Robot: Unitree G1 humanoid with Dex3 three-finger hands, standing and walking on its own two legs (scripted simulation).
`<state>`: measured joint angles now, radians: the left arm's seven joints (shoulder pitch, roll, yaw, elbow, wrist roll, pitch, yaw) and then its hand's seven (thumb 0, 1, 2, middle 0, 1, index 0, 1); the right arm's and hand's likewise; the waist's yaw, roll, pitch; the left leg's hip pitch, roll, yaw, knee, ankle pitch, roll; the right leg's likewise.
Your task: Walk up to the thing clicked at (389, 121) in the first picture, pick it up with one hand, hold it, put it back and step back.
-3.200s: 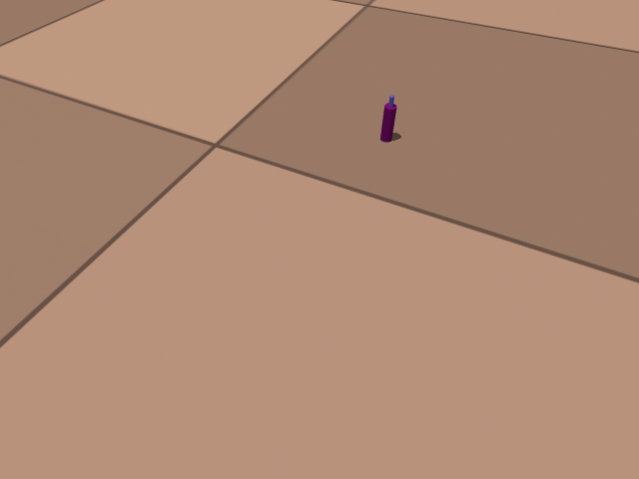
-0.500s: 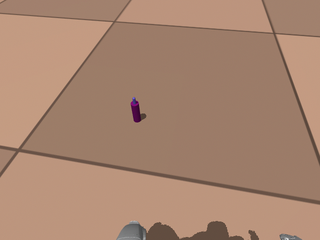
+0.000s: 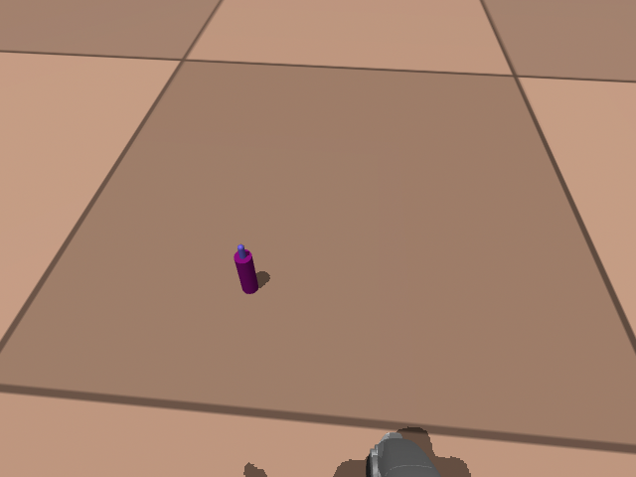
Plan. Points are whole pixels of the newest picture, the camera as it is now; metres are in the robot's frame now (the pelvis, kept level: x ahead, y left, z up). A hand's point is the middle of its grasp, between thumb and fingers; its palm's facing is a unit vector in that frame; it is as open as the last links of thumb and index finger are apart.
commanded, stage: walk up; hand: left
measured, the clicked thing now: (245, 267) +0.87 +0.23 -0.65
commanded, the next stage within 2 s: none
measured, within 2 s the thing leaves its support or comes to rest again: neither
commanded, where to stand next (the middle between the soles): +0.54 +0.01 m, yaw +1 degrees
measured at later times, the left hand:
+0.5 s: hand (157, 421) +0.23 +0.24 -0.13, palm faces +0.03 -0.92 -0.39, open 7.4 cm
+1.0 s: hand (148, 332) +0.38 +0.29 -0.15, palm faces -0.04 -0.94 -0.35, open 7.4 cm
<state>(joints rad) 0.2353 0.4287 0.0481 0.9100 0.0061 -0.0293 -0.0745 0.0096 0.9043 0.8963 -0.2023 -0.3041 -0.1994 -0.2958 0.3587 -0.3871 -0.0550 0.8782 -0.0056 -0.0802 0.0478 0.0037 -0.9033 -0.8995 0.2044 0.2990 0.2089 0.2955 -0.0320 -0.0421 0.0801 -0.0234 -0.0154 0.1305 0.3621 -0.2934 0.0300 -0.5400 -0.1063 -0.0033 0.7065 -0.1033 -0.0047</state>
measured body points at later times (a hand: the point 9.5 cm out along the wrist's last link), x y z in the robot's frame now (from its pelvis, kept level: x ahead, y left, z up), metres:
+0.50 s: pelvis +0.18 -0.03 +0.00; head +0.19 -0.04 +0.45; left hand +0.23 +0.29 -0.10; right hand +0.25 -0.35 -0.12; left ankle +0.31 +0.13 -0.70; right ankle +0.17 -0.13 -0.74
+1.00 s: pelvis +0.34 +0.02 +0.00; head +0.35 +0.03 +0.45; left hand +0.38 +0.34 -0.12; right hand +0.39 -0.30 -0.10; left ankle +0.34 +0.13 -0.74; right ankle +0.46 -0.14 -0.70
